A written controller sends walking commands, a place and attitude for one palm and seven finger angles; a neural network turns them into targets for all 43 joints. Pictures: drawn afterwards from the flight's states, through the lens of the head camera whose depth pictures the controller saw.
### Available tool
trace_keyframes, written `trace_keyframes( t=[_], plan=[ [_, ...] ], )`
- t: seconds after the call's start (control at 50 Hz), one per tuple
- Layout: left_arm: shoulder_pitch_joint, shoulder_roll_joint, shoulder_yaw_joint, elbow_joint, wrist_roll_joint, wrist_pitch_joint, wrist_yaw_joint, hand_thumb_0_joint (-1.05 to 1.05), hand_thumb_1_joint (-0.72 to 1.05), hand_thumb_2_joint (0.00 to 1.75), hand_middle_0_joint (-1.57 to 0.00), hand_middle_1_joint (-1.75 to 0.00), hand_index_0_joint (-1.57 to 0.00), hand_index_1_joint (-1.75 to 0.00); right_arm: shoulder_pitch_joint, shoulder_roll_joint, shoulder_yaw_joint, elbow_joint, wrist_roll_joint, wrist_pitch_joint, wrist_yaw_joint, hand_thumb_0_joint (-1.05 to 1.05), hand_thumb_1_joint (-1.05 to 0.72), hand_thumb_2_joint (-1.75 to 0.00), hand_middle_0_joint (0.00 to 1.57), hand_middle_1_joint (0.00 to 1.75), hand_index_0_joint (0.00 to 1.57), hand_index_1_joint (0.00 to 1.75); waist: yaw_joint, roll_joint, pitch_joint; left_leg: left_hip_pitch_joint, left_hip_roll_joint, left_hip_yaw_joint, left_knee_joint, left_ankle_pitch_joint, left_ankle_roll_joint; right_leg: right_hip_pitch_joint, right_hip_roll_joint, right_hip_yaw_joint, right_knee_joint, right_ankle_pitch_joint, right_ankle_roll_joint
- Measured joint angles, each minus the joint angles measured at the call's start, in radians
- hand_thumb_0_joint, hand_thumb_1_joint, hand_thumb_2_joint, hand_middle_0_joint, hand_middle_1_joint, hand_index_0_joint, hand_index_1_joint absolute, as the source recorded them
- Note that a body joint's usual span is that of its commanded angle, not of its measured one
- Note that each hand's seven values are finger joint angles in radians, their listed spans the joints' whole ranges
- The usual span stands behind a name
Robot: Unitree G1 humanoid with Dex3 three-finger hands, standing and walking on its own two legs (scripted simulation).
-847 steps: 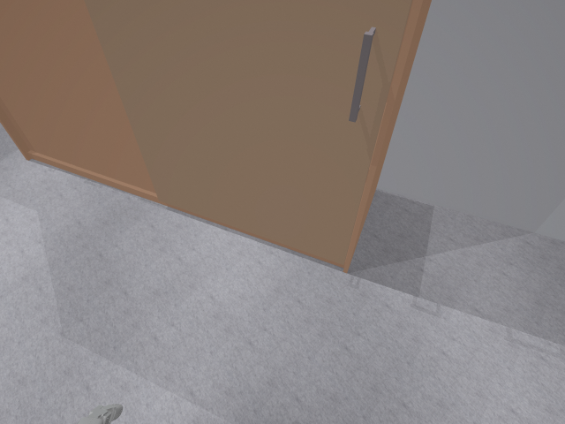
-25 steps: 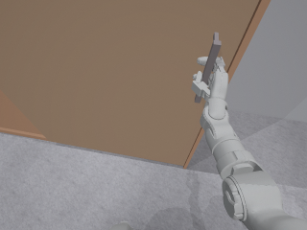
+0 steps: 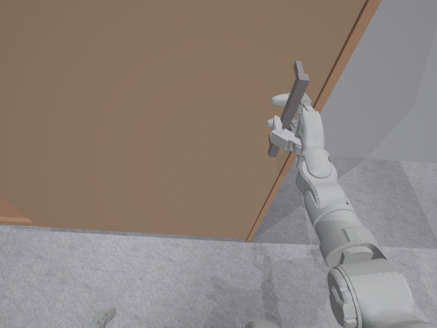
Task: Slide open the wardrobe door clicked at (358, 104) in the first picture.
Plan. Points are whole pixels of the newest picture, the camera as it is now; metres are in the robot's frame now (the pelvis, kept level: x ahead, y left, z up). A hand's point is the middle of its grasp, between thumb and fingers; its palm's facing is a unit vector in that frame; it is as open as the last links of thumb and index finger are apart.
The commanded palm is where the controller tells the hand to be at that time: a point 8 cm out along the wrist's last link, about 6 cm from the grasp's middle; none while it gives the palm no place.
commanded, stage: step sideways, sliding the door along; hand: right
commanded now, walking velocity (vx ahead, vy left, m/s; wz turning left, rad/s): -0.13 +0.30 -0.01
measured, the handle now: (284, 114) +0.50 -0.11 +0.10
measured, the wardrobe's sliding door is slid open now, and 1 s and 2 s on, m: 0.00 0.11 0.23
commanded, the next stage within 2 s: stop walking and hold the door there in 1.70 s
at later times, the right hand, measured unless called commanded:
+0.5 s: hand (264, 130) +0.45 -0.06 +0.10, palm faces +0.30 +0.94 -0.15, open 6.2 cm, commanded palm +0.41 -0.03 +0.10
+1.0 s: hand (210, 126) +0.44 +0.04 +0.10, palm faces +0.22 +0.97 -0.05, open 5.9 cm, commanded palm +0.41 +0.09 +0.10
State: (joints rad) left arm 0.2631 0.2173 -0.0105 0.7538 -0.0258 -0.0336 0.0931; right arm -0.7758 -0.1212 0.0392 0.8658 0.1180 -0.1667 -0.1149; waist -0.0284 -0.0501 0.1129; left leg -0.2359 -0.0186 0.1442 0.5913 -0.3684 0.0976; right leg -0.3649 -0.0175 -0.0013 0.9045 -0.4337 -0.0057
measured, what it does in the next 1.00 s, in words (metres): steps to the left: left foot, then right foot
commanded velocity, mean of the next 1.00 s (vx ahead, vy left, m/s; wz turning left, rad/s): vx -0.10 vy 0.06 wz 0.17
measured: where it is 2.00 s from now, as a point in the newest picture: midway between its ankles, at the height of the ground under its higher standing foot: outside the picture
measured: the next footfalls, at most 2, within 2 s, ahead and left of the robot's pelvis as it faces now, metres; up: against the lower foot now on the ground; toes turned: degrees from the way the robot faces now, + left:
left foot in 0.34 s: +0.16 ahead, +0.26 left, +0.00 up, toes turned -6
right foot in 0.52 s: +0.04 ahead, -0.02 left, +0.00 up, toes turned -13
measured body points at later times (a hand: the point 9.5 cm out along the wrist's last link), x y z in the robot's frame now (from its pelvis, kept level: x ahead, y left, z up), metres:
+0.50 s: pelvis +0.05 +0.13 -0.01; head +0.13 +0.15 +0.43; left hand +0.26 +0.33 -0.14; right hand +0.43 -0.11 +0.11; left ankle +0.10 +0.25 -0.73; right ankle +0.00 -0.02 -0.72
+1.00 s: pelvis +0.11 +0.17 +0.00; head +0.22 +0.18 +0.44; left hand +0.38 +0.33 -0.11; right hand +0.42 -0.01 +0.11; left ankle +0.13 +0.27 -0.71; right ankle +0.03 +0.07 -0.72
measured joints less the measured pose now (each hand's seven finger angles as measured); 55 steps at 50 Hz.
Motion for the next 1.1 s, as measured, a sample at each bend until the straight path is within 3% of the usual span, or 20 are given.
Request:
trace_keyframes(
  t=[0.04,0.08,0.12,0.18,0.24,0.34,0.36,0.38,0.42,0.48,0.52,0.64,0.7,0.76,0.78,0.86,0.92,0.98,1.04,1.1],
  plan=[
    [-0.032,0.013,0.007,-0.020,0.004,-0.012,0.003,0.01,0.90,0.89,-0.21,-0.30,-0.20,-0.30,-0.003,0.005,0.024,-0.046,-0.005,0.009,-0.001,0.02,-0.77,-0.83,0.36,1.30,0.26,1.40,-0.017,0.017,0.028,0.006,0.009,0.011,-0.013,0.011,0.001,-0.005,0.003,-0.029,-0.079,0.037,-0.005],
    [-0.065,0.036,0.015,-0.045,0.011,-0.025,0.006,0.01,0.90,0.89,-0.21,-0.30,-0.20,-0.30,0.002,0.003,0.046,-0.093,-0.004,0.004,-0.002,0.02,-0.78,-0.83,0.37,1.31,0.24,1.40,-0.029,0.010,0.045,-0.036,0.002,0.015,0.063,0.019,-0.021,0.032,-0.026,-0.055,-0.250,0.231,-0.017],
    [-0.107,0.047,0.034,-0.062,0.014,-0.031,-0.006,0.01,0.90,0.89,-0.21,-0.30,-0.20,-0.30,0.006,-0.011,0.060,-0.137,0.008,0.004,0.003,0.01,-0.78,-0.84,0.37,1.33,0.21,1.40,-0.037,0.009,0.062,-0.145,-0.013,-0.054,0.313,-0.030,-0.072,0.058,-0.039,-0.053,-0.289,0.175,0.016],
    [-0.155,0.041,0.044,-0.083,0.014,-0.019,-0.034,0.01,0.90,0.89,-0.20,-0.29,-0.20,-0.30,0.013,-0.022,0.056,-0.183,0.003,0.027,0.006,0.01,-0.79,-0.85,0.37,1.34,0.19,1.40,-0.047,0.010,0.093,-0.238,-0.013,-0.151,0.511,-0.124,-0.076,0.080,-0.060,-0.029,-0.286,0.111,0.058],
    [-0.164,0.019,0.035,-0.110,0.012,-0.012,-0.044,0.01,0.90,0.89,-0.20,-0.29,-0.20,-0.30,0.036,-0.036,0.048,-0.219,-0.003,0.047,0.007,0.01,-0.80,-0.86,0.36,1.35,0.17,1.40,-0.064,-0.003,0.103,-0.249,0.028,-0.174,0.408,-0.103,-0.081,0.102,-0.110,0.003,-0.290,0.107,0.094],
    [-0.128,-0.033,0.002,-0.151,-0.002,-0.012,-0.050,0.01,0.90,0.89,-0.20,-0.30,-0.20,-0.30,0.094,-0.082,0.024,-0.276,-0.010,0.078,0.001,0.01,-0.81,-0.87,0.39,1.37,0.14,1.40,-0.087,-0.007,0.090,-0.143,0.075,-0.138,0.124,0.097,-0.095,0.133,-0.188,0.058,-0.242,0.053,0.157],
    [-0.125,-0.037,-0.003,-0.148,-0.007,-0.015,-0.050,0.01,0.90,0.89,-0.21,-0.30,-0.20,-0.30,0.108,-0.088,0.010,-0.286,-0.012,0.083,-0.004,0.01,-0.81,-0.87,0.40,1.37,0.14,1.40,-0.084,-0.015,0.084,-0.126,0.071,-0.120,0.111,0.105,-0.123,0.126,-0.202,0.073,-0.214,0.036,0.153],
    [-0.131,-0.034,-0.005,-0.137,-0.009,-0.017,-0.047,0.01,0.90,0.89,-0.21,-0.30,-0.20,-0.30,0.123,-0.089,-0.008,-0.297,-0.014,0.087,-0.012,0.01,-0.80,-0.87,0.40,1.38,0.13,1.40,-0.069,-0.030,0.083,-0.122,0.065,-0.097,0.128,0.085,-0.131,0.110,-0.212,0.088,-0.183,0.040,0.122],
    [-0.143,-0.015,0.001,-0.109,-0.009,-0.021,-0.032,0.01,0.90,0.89,-0.21,-0.30,-0.21,-0.30,0.155,-0.076,-0.044,-0.318,-0.011,0.092,-0.027,0.01,-0.80,-0.87,0.40,1.36,0.13,1.40,-0.033,-0.044,0.072,-0.125,0.081,-0.065,0.141,0.047,-0.124,0.061,-0.164,0.104,-0.098,-0.010,0.072],
    [-0.144,0.026,0.023,-0.087,-0.005,-0.035,-0.004,0.01,0.90,0.89,-0.21,-0.30,-0.20,-0.30,0.200,-0.046,-0.069,-0.378,-0.009,0.107,-0.046,0.01,-0.80,-0.88,0.38,1.33,0.13,1.40,-0.020,-0.051,0.060,-0.131,0.102,-0.051,0.109,0.054,-0.117,0.037,-0.068,0.042,-0.067,-0.049,0.042],
    [-0.136,0.050,0.036,-0.083,-0.002,-0.053,0.008,0.01,0.90,0.89,-0.21,-0.30,-0.20,-0.30,0.219,-0.033,-0.058,-0.430,-0.010,0.114,-0.057,0.01,-0.80,-0.88,0.38,1.33,0.13,1.40,-0.018,-0.062,0.061,-0.144,0.097,-0.034,0.113,0.076,-0.115,0.076,-0.059,-0.016,-0.197,0.095,0.023],
    [-0.089,0.027,0.040,-0.122,0.003,-0.082,-0.045,0.01,0.90,0.89,-0.20,-0.29,-0.20,-0.30,0.259,-0.029,-0.016,-0.531,-0.014,0.105,-0.057,0.02,-0.81,-0.88,0.38,1.36,0.13,1.40,-0.083,-0.015,0.105,-0.188,0.051,-0.105,0.231,-0.020,-0.112,0.146,-0.087,-0.050,-0.286,0.069,0.057],
    [-0.072,0.007,0.018,-0.141,0.002,-0.099,-0.063,0.01,0.90,0.89,-0.20,-0.29,-0.20,-0.30,0.303,-0.030,-0.013,-0.569,-0.006,0.102,-0.055,0.02,-0.81,-0.88,0.39,1.36,0.12,1.40,-0.088,-0.015,0.108,-0.132,0.046,-0.097,0.134,0.090,-0.111,0.158,-0.108,-0.088,-0.255,0.074,0.060],
    [-0.085,0.000,0.000,-0.139,0.002,-0.101,-0.064,0.01,0.90,0.89,-0.20,-0.29,-0.20,-0.30,0.352,-0.007,-0.020,-0.599,-0.005,0.094,-0.059,0.02,-0.80,-0.88,0.40,1.36,0.12,1.40,-0.070,-0.056,0.100,-0.075,0.027,-0.053,0.084,0.025,-0.061,0.129,-0.156,-0.110,-0.174,0.078,0.055],
    [-0.098,0.001,-0.003,-0.135,0.002,-0.095,-0.060,0.01,0.90,0.89,-0.20,-0.30,-0.20,-0.30,0.368,0.005,-0.021,-0.608,-0.009,0.087,-0.062,0.02,-0.80,-0.88,0.41,1.35,0.11,1.40,-0.067,-0.061,0.092,-0.077,0.029,-0.046,0.079,0.017,-0.049,0.102,-0.149,-0.102,-0.130,0.075,0.050],
    [-0.152,0.022,0.008,-0.151,-0.001,-0.081,-0.049,0.01,0.90,0.89,-0.20,-0.30,-0.20,-0.30,0.430,0.060,0.001,-0.679,-0.029,0.077,-0.085,0.02,-0.81,-0.88,0.39,1.35,0.12,1.40,-0.079,-0.044,0.073,-0.116,0.057,-0.079,0.046,0.058,-0.049,-0.009,-0.021,-0.044,0.050,-0.103,0.033],
    [-0.186,0.041,0.023,-0.178,-0.003,-0.084,-0.050,0.01,0.90,0.89,-0.20,-0.30,-0.20,-0.30,0.474,0.095,0.047,-0.753,-0.044,0.076,-0.094,0.02,-0.82,-0.87,0.35,1.35,0.14,1.40,-0.063,-0.041,0.079,-0.133,0.061,-0.097,0.025,0.115,-0.046,-0.014,0.023,-0.056,-0.054,-0.059,0.032],
    [-0.193,0.054,0.037,-0.208,-0.001,-0.076,-0.060,0.01,0.90,0.89,-0.20,-0.29,-0.20,-0.30,0.511,0.119,0.122,-0.820,-0.070,0.075,-0.087,0.02,-0.83,-0.87,0.32,1.37,0.18,1.40,-0.052,-0.050,0.073,-0.155,0.037,-0.104,0.066,0.133,-0.066,0.052,-0.007,-0.095,-0.237,0.245,0.019],
    [-0.171,0.045,0.052,-0.234,-0.001,-0.083,-0.082,0.01,0.90,0.90,-0.20,-0.29,-0.20,-0.30,0.525,0.128,0.212,-0.854,-0.087,0.074,-0.065,0.02,-0.83,-0.86,0.29,1.38,0.20,1.38,-0.076,-0.030,0.051,-0.225,0.024,-0.141,0.261,0.001,-0.094,0.108,-0.022,-0.116,-0.273,0.071,-0.008],
    [-0.161,0.018,0.027,-0.258,0.013,-0.096,-0.101,0.01,0.90,0.90,-0.20,-0.29,-0.20,-0.30,0.565,0.136,0.259,-0.893,-0.117,0.060,-0.050,0.01,-0.83,-0.86,0.28,1.39,0.20,1.35,-0.100,-0.006,0.046,-0.280,0.034,-0.158,0.388,-0.084,-0.103,0.139,-0.037,-0.149,-0.252,-0.044,0.013]
  ],
)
